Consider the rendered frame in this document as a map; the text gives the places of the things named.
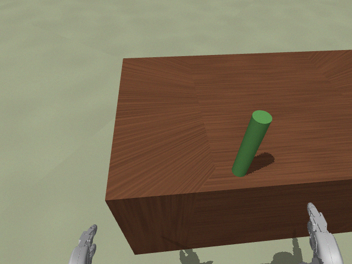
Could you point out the left robot hand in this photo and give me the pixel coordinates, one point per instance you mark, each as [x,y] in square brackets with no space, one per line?
[84,252]

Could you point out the right robot hand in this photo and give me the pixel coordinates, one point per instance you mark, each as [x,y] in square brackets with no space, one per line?
[324,245]

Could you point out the can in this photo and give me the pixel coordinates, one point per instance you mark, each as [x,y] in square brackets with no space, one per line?
[256,130]

